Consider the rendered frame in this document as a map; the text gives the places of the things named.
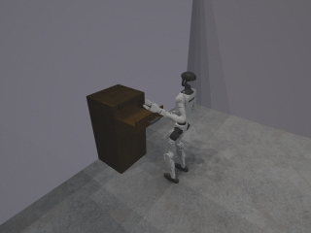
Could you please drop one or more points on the robot right upper arm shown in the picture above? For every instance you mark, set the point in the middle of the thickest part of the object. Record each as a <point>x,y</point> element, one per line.
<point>194,101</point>

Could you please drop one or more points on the right robot foot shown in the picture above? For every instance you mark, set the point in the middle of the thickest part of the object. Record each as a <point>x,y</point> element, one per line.
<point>179,166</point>

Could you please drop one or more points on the humanoid robot torso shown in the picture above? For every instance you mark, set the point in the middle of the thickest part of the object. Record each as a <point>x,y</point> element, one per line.
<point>189,99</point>

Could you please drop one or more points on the left robot hand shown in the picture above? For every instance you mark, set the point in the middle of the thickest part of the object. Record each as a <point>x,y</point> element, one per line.
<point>154,107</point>

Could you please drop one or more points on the handle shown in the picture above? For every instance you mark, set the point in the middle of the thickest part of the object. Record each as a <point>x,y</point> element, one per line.
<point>157,118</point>

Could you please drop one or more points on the left robot forearm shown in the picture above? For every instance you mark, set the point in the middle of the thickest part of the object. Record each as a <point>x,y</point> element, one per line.
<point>173,117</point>

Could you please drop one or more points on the cabinet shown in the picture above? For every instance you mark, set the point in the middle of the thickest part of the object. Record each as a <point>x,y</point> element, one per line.
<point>116,146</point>

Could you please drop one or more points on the drawer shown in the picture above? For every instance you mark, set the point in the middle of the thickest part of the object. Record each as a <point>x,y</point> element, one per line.
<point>134,118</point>

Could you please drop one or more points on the robot left upper arm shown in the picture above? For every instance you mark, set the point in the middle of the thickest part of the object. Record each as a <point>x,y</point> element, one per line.
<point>180,102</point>

